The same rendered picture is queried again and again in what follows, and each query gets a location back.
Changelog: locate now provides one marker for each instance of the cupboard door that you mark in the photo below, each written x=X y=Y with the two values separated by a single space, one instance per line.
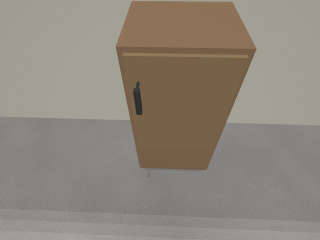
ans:
x=185 y=97

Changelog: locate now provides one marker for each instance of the handle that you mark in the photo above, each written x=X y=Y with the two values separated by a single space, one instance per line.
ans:
x=137 y=99

